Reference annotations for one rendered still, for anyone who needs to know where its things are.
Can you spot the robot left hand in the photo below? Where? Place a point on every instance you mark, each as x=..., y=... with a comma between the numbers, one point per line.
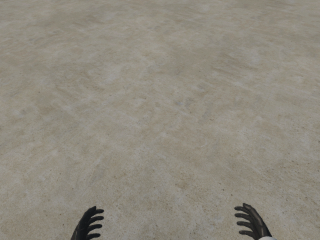
x=83, y=228

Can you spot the robot right hand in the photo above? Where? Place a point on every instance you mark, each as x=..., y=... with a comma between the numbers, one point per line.
x=256, y=224

